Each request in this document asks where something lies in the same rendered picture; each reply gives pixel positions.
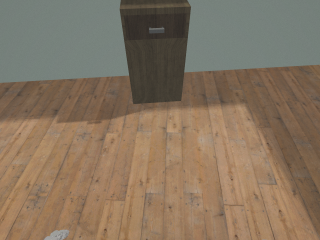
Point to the robot left hand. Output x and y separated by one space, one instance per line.
58 235

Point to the handle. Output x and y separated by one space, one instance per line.
156 30

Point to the cabinet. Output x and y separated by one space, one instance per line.
156 66

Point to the drawer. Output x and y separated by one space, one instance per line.
137 26

